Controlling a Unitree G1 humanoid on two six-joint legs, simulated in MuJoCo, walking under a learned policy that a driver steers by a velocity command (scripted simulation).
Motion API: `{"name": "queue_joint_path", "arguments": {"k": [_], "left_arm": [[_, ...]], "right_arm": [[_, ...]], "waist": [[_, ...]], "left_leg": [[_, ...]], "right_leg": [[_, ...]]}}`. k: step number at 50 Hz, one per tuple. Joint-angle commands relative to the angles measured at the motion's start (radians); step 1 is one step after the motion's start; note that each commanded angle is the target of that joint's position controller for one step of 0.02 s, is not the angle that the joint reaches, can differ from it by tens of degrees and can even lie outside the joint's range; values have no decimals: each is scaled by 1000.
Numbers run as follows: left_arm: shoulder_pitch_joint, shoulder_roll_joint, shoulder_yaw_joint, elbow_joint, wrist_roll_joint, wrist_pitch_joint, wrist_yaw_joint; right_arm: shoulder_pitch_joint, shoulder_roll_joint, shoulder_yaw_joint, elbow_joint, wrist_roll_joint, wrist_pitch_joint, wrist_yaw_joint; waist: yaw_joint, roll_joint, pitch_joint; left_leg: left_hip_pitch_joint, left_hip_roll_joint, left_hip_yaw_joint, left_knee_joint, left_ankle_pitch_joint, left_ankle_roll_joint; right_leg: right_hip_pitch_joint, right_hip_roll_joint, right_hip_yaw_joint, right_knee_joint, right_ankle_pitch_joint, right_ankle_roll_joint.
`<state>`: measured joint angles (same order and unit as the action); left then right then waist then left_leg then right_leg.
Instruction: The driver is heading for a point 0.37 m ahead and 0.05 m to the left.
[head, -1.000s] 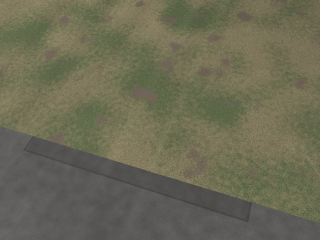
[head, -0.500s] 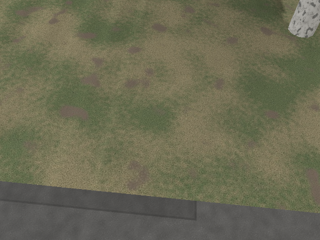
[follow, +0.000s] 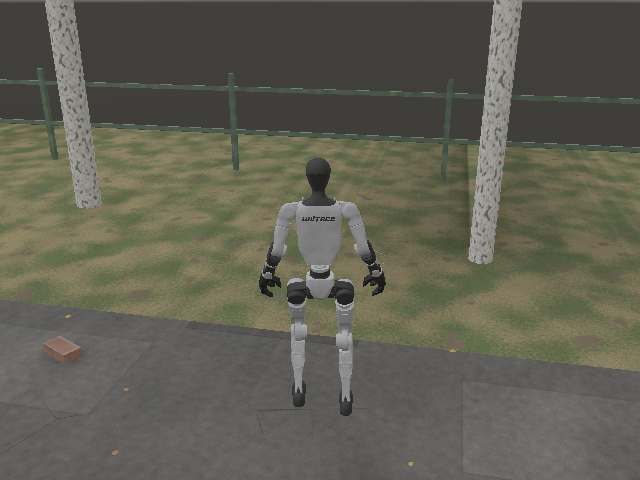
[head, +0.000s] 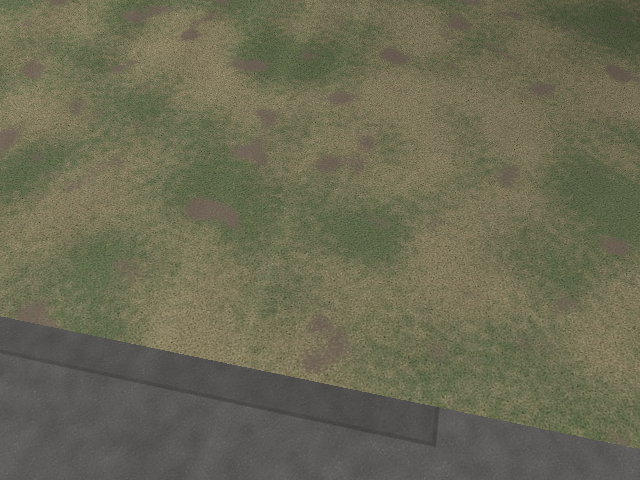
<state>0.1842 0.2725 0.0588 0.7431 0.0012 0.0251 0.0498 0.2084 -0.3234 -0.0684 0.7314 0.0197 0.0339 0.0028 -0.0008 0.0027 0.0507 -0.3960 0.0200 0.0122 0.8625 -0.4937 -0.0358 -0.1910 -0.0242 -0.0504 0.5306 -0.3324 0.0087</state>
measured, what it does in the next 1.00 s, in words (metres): steps on the spot, turning left: left foot, then right foot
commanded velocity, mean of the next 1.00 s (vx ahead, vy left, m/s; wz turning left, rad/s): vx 0.02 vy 0.00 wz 0.36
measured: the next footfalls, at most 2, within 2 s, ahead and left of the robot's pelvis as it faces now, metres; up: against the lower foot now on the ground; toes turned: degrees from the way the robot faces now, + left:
left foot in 0.08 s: +0.04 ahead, +0.12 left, +0.00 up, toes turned +5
right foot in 0.64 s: +0.10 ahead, -0.09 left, +0.00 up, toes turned +24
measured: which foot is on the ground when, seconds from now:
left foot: up 0.00-0.06, down 0.08-0.66, up 0.68-0.94, down 0.96-1.00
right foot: down 0.00-0.08, up 0.10-0.62, down 0.64-1.00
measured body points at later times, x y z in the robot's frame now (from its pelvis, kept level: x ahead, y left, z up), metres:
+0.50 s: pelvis +0.00 +0.03 +0.01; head +0.03 +0.07 +0.46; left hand +0.08 +0.35 -0.10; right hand +0.22 -0.21 -0.07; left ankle +0.00 +0.11 -0.73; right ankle +0.07 -0.13 -0.69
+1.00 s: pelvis +0.02 +0.02 +0.00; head +0.03 +0.02 +0.45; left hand +0.05 +0.30 -0.11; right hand +0.23 -0.20 -0.11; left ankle -0.06 +0.12 -0.73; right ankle +0.06 -0.11 -0.73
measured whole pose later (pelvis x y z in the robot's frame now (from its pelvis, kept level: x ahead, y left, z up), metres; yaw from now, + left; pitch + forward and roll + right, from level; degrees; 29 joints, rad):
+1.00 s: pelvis +0.02 +0.02 +0.00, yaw +21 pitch +0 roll +0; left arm 0.19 0.26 0.02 0.79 0.00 -0.01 0.01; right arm 0.25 -0.28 -0.04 0.73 0.01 0.02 -0.03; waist 0.01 -0.01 0.02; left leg -0.17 -0.01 -0.06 0.51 -0.33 -0.01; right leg -0.24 0.01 0.06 0.55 -0.33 -0.01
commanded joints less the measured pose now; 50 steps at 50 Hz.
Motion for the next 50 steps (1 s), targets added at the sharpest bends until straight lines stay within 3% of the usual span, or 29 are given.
{"name": "queue_joint_path", "arguments": {"k": [1, 3, 4, 5, 6, 7, 9, 11, 13, 18, 23, 28, 30, 31, 32, 33, 34, 35, 36, 38, 42, 43, 46, 48, 49, 50], "left_arm": [[-76, 191, 53, -70, -14, -2, 4], [-70, 176, 49, -59, -32, 4, 2], [0, 142, 42, -37, -22, -2, -4], [-1, 73, 17, -81, 43, -6, -10], [-86, 112, 26, -104, 22, -12, -4], [-104, 143, 36, -102, -5, -8, 0], [-93, 157, 47, -73, 0, -2, 10], [-73, 150, 50, -65, 0, -3, 7], [-62, 132, 47, -59, -6, -8, 1], [-104, 121, 43, -69, -6, -17, 0], [-116, 124, 42, -69, -9, -36, -12], [-84, 130, 38, -59, -15, -57, -34], [-50, 121, 35, -50, -13, -65, -45], [-23, 116, 33, -41, -7, -69, -49], [-21, 145, 35, -47, 9, -71, -48], [-41, 207, 40, -65, 25, -67, -43], [-54, 193, 32, -53, 45, -65, -45], [-73, 164, 25, -62, 34, -70, -47], [-80, 157, 22, -58, 21, -71, -44], [-102, 140, 12, -51, -2, -72, -39], [-82, 129, 3, -25, 2, -50, -38], [-49, 133, 3, -16, 5, -43, -37], [-15, 174, 8, -4, -14, -27, -35], [-19, 152, -2, -7, -6, -45, -40], [-54, 103, -14, -32, -4, -61, -43], [-106, 74, -23, -50, -6, -79, -46]], "right_arm": [[-9, -60, -11, -85, 6, -5, 20], [57, -75, -25, -72, 3, -4, 26], [72, -126, -43, -80, -6, -6, 15], [75, -274, -71, -123, -12, -12, -2], [122, -238, -52, -135, -52, -34, 13], [83, -212, -45, -137, -54, -54, 20], [0, -169, -35, -142, -16, -58, 6], [-17, -155, -26, -151, -8, -49, -11], [-6, -145, -24, -160, -11, -44, -21], [12, -160, -34, -168, -10, -27, -36], [-7, -169, -42, -182, -15, -13, -37], [-33, -149, -31, -185, -17, 1, -28], [-57, -136, -23, -183, -9, 6, -28], [-60, -124, -18, -179, -2, 8, -29], [-23, -99, -9, -168, -9, 4, -29], [42, -63, 4, -162, -33, -4, -26], [15, -100, -10, -177, -24, -8, -30], [7, -158, -28, -163, -28, -9, -37], [-6, -169, -39, -154, -20, -6, -39], [8, -123, -34, -127, -20, 9, -43], [-24, -27, 2, -118, -15, 2, -32], [-32, -19, 7, -114, -12, -1, -32], [1, -47, -1, -78, -4, -7, -31], [45, -74, -3, -75, -10, -23, -38], [99, -130, -18, -50, -21, -33, -35], [152, -141, -25, -36, -21, -44, -27]], "waist": [[0, -136, -82], [-32, -103, -110], [-23, 40, -112], [11, 351, -107], [-67, 247, -204], [-47, 147, -147], [-15, 57, -94], [5, 90, -105], [2, 97, -127], [-19, 114, -104], [-28, 140, -88], [-34, 151, -132], [-7, 139, -135], [14, 124, -129], [0, 69, -133], [-55, -137, -143], [-51, -232, -86], [-24, -176, -74], [-19, -151, -68], [-21, -132, -57], [5, -165, -78], [24, -167, -106], [18, -170, -64], [-6, -127, -59], [-15, -4, -52], [-53, 108, -27]], "left_leg": [[22, 18, 30, -103, 86, 4], [165, -34, 68, -323, 274, 39], [275, 1, -56, -436, 493, 80], [407, 299, -496, -465, 951, 238], [365, 378, -626, -521, 884, 393], [339, 339, -548, -529, 772, 378], [309, 244, -427, -522, 605, 279], [271, 184, -370, -536, 609, 251], [304, 168, -353, -539, 620, 255], [316, 151, -410, -548, 470, 259], [247, 129, -481, -541, 368, 263], [254, 136, -510, -480, 544, 261], [248, 117, -511, -445, 588, 239], [219, 92, -497, -428, 558, 208], [169, 52, -460, -391, 431, 154], [90, -65, -325, -235, 138, 93], [16, -135, -216, -151, -86, 38], [13, -98, -206, 0, -128, -5], [-13, -93, -205, 82, -91, -24], [-38, -72, -216, 133, -26, -61], [58, -25, -94, -115, 21, -80], [100, -25, -72, -198, 44, -76], [237, -72, 11, -464, 202, -27], [355, -13, -56, -438, 175, 40], [339, 33, -142, -430, 35, 101], [321, 104, -286, -535, -138, 177]], "right_leg": [[61, -264, 152, -96, 601, -196], [22, -221, 80, 21, 482, -136], [-79, -148, -3, 199, 268, -60], [-381, 7, -45, 507, -324, 58], [-417, 57, 124, 669, -407, 56], [-447, 31, 149, 731, -337, 44], [-462, -9, 158, 678, -168, 38], [-389, 7, 152, 646, -67, 55], [-381, 22, 150, 601, -26, 69], [-382, 37, 167, 399, -4, 99], [-296, 54, 178, 256, -19, 95], [-171, 48, 147, 132, -28, 69], [-91, 47, 130, -18, 54, 45], [-14, 37, 123, -153, 183, 26], [68, -43, 192, -203, 298, -4], [127, -213, 368, -222, 492, -83], [31, -315, 491, -235, 527, -241], [1, -325, 494, -251, 452, -287], [14, -284, 451, -243, 401, -265], [37, -230, 376, -218, 382, -223], [66, -146, 260, -171, 493, -197], [79, -145, 266, -180, 409, -199], [-11, -119, 298, -224, -60, -177], [-142, -104, 301, -196, -191, -130], [-206, -16, 176, -102, -213, -82], [-261, 59, 61, 68, -180, -32]]}}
